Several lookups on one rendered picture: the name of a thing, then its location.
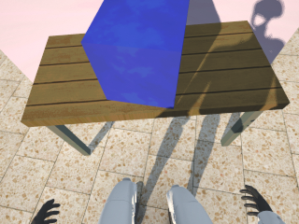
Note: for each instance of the right robot hand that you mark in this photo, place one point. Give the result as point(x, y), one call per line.
point(260, 203)

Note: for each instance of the carton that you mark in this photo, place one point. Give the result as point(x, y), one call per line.
point(135, 48)

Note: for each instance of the left robot hand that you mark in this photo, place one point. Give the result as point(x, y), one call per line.
point(43, 213)

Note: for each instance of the robot right thigh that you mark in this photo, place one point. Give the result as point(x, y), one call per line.
point(186, 208)

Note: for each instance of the robot left shin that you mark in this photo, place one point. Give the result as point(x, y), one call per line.
point(133, 205)

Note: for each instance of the robot right forearm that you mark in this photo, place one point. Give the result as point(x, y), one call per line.
point(269, 217)

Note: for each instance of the table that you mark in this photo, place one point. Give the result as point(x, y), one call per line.
point(223, 69)

